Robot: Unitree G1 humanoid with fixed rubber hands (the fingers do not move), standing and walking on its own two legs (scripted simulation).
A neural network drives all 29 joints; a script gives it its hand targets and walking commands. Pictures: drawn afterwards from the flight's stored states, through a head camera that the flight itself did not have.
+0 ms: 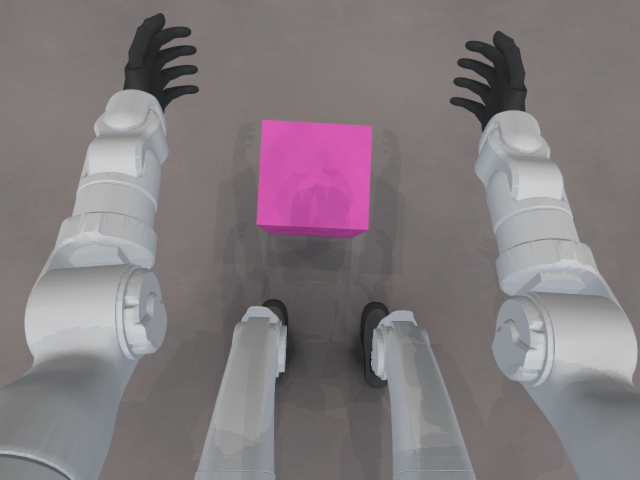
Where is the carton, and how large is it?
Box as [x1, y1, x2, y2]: [256, 120, 371, 237]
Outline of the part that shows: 262,120 256,224 269,233 352,237 366,230 368,223 371,126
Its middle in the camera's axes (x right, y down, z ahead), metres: -0.01 -0.11 +0.86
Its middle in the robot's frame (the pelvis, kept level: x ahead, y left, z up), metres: +0.49 +0.03 -0.51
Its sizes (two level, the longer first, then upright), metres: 0.210 0.200 0.250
